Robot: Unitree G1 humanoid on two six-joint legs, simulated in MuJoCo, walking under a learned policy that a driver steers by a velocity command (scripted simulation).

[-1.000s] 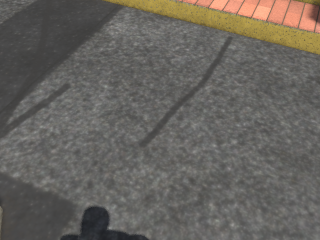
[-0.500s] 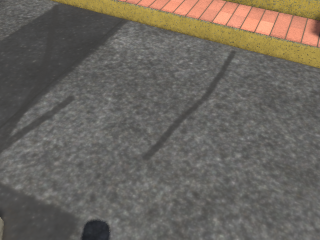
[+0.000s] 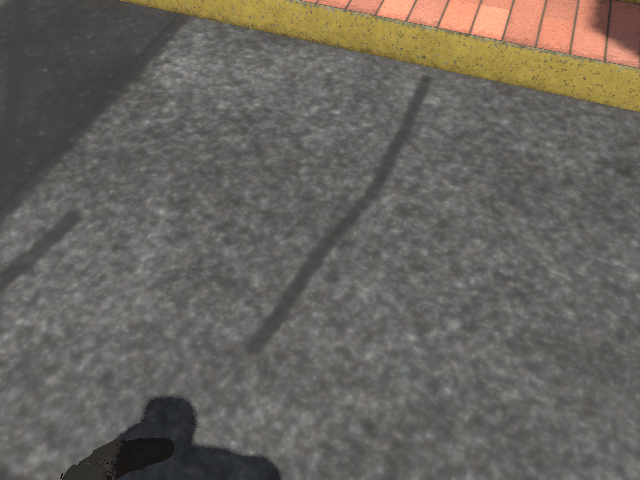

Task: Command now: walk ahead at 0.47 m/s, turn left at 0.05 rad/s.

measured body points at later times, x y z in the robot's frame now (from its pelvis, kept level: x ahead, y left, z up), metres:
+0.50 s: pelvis +0.27 -0.02 +0.01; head +0.29 +0.00 +0.46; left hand +0.22 +0.25 -0.14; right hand +0.49 -0.23 -0.10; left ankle +0.42 +0.17 -0.68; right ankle +0.18 -0.12 -0.73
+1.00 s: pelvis +0.55 +0.10 +0.02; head +0.57 +0.13 +0.46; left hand +0.63 +0.41 -0.09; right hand +0.71 -0.13 -0.10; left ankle +0.44 +0.14 -0.73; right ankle +0.80 +0.04 -0.68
